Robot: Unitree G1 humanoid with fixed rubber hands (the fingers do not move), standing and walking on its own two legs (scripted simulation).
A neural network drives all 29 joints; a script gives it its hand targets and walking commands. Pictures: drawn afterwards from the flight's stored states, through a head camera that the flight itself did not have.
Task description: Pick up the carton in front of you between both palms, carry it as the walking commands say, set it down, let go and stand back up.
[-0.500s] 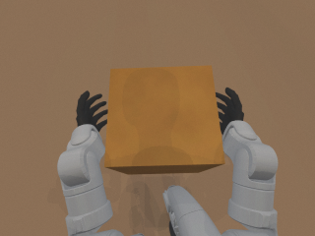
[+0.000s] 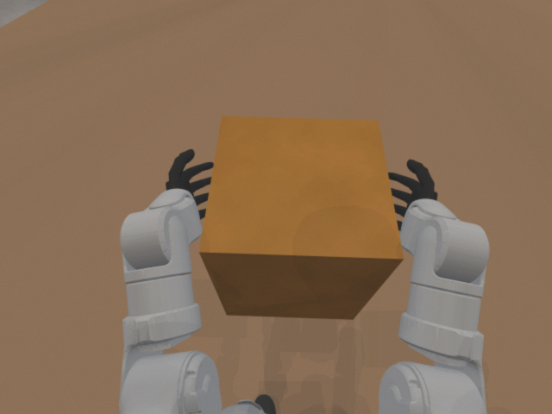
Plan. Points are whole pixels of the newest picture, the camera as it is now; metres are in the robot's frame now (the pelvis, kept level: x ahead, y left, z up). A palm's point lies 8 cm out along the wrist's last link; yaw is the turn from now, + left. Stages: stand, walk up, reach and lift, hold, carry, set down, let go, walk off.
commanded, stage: carry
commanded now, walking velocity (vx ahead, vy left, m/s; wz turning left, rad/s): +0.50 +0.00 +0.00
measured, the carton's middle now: (294, 228) +0.37 +0.02 +0.08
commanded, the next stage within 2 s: none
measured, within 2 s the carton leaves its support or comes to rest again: neither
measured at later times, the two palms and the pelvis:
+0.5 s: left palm (208, 124) +0.61 +0.19 +0.09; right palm (361, 121) +0.61 -0.10 +0.10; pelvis +0.38 +0.04 +0.00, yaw -1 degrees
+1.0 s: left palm (223, 50) +0.95 +0.22 +0.09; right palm (337, 49) +0.94 -0.08 +0.09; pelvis +0.73 +0.07 +0.00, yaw +0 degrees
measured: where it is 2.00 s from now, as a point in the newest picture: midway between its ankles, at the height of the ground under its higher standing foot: (285, 208)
